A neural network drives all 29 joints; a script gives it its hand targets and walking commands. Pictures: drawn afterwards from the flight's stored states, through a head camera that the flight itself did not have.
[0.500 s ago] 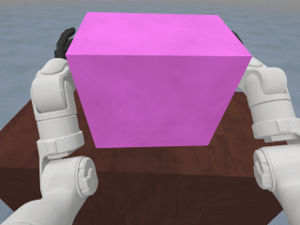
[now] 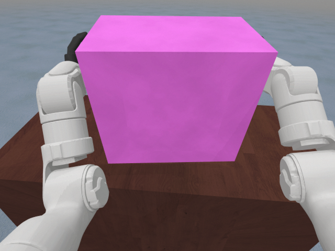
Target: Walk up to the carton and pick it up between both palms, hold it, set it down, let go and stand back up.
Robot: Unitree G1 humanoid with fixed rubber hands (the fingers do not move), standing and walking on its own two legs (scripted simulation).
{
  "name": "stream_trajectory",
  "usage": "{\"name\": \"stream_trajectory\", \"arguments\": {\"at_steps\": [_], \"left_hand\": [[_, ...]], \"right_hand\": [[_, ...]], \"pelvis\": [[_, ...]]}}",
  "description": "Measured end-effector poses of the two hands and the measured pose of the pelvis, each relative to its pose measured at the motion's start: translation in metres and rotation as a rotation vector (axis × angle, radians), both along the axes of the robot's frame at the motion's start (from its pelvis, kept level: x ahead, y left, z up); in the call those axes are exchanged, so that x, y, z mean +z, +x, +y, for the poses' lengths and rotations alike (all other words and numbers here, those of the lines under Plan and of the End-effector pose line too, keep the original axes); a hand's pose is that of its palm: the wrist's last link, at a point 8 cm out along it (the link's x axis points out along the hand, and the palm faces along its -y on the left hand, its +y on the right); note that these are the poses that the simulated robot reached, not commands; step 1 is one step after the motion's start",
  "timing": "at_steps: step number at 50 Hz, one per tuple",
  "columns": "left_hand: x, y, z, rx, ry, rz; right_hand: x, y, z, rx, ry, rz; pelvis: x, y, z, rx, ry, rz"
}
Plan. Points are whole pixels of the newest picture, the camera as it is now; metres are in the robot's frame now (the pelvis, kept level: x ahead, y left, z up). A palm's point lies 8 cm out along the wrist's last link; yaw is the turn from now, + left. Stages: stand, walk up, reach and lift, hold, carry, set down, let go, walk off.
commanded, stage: hold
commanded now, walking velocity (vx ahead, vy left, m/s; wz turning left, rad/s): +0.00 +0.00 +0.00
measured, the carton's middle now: (172, 92) +0.35 +0.01 +0.26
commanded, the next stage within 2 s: set down in 0.56 s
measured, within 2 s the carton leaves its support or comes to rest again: neither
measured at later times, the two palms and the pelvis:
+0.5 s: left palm (79, 75) +0.37 +0.20 +0.29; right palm (256, 74) +0.38 -0.18 +0.29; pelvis -0.01 -0.01 +0.00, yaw +0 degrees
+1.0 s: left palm (75, 76) +0.38 +0.21 +0.29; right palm (244, 87) +0.39 -0.16 +0.26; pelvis +0.00 +0.01 +0.00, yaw +1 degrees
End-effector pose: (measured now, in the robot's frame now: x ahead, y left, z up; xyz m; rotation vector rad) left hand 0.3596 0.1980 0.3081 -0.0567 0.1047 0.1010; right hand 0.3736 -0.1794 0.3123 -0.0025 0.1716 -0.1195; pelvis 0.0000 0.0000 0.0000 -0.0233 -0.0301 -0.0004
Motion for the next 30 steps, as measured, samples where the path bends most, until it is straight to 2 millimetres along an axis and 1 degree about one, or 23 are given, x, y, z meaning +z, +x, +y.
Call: {"name": "stream_trajectory", "arguments": {"at_steps": [3, 6, 13, 17, 30], "left_hand": [[-0.001, 0.01, 0.0, 0.002, 0.034, 0.007], [-0.003, 0.014, 0.001, 0.0, 0.06, -0.004], [-0.017, 0.01, 0.004, -0.003, 0.062, -0.006], [-0.021, 0.007, 0.004, -0.002, 0.047, -0.009], [-0.011, 0.01, 0.001, -0.005, 0.038, -0.009]], "right_hand": [[-0.003, 0.011, 0.0, 0.0, 0.018, 0.007], [-0.006, 0.016, 0.001, 0.006, 0.004, -0.005], [-0.02, 0.013, 0.004, 0.01, -0.002, -0.006], [-0.024, 0.009, 0.004, 0.007, 0.003, -0.009], [-0.015, 0.008, 0.001, -0.005, 0.007, -0.01]], "pelvis": [[0.0, -0.003, -0.001, -0.002, -0.001, 0.024], [0.001, -0.003, -0.002, -0.001, -0.002, 0.034], [0.002, 0.0, -0.005, 0.009, -0.001, 0.036], [0.002, -0.001, -0.007, 0.011, -0.002, 0.029], [0.001, -0.009, -0.006, 0.005, -0.004, 0.037]]}}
